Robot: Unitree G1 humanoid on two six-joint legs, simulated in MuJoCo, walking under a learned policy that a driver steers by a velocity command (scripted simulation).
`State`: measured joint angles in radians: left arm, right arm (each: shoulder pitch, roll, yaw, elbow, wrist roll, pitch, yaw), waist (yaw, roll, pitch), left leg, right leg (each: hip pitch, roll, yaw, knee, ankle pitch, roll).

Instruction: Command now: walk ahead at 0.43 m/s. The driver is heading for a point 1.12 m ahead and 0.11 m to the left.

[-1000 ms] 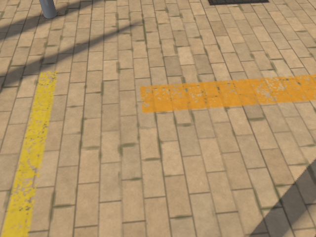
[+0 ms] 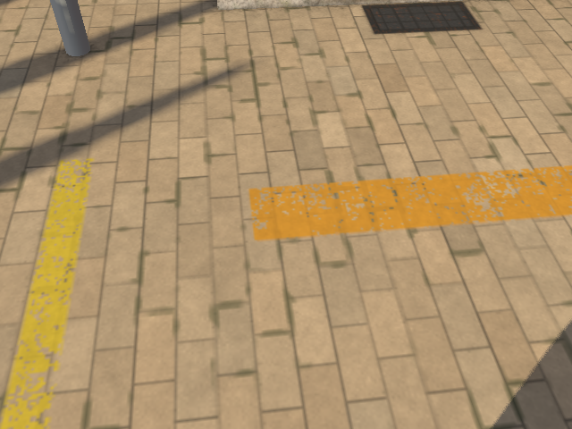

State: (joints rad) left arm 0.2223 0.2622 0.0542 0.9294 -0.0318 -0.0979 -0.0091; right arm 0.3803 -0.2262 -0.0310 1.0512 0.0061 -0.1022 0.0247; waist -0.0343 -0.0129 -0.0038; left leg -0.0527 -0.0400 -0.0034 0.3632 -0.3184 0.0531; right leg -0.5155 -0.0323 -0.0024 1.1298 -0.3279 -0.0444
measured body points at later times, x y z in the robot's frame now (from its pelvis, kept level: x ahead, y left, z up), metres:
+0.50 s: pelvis +0.26 -0.06 +0.00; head +0.27 -0.07 +0.45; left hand +0.31 +0.21 -0.13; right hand +0.37 -0.33 -0.12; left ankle +0.31 +0.11 -0.66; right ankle +0.29 -0.14 -0.74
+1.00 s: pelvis +0.54 +0.02 +0.00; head +0.57 +0.03 +0.45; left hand +0.63 +0.30 -0.13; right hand +0.62 -0.25 -0.12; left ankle +0.58 +0.10 -0.74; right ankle +0.52 -0.13 -0.66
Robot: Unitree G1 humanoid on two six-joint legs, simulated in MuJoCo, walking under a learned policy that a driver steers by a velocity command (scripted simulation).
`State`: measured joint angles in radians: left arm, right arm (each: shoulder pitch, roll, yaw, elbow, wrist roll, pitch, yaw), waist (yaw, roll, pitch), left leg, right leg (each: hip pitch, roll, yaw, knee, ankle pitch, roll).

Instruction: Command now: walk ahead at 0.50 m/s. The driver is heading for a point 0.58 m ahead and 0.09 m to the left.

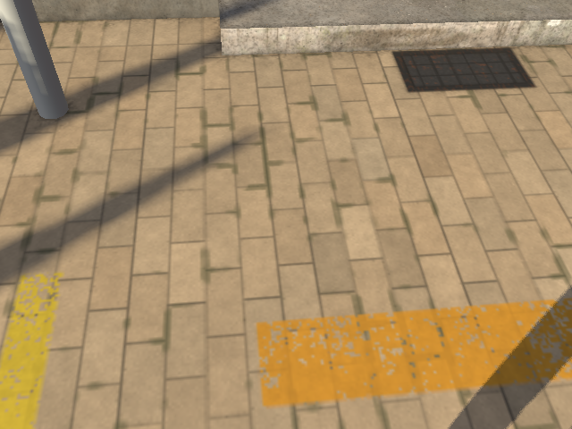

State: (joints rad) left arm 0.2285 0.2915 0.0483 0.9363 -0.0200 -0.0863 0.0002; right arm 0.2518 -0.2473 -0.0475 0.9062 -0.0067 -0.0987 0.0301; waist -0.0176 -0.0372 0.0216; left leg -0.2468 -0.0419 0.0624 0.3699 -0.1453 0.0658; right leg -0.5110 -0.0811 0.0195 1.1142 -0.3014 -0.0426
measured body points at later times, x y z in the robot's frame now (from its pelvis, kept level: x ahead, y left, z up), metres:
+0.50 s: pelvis +0.28 -0.06 -0.01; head +0.31 -0.08 +0.44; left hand +0.40 +0.21 -0.12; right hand +0.32 -0.34 -0.15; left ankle +0.19 +0.08 -0.65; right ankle +0.34 -0.15 -0.74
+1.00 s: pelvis +0.51 +0.00 -0.02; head +0.56 +0.02 +0.43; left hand +0.51 +0.28 -0.16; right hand +0.73 -0.21 -0.13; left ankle +0.59 +0.10 -0.74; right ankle +0.43 -0.17 -0.66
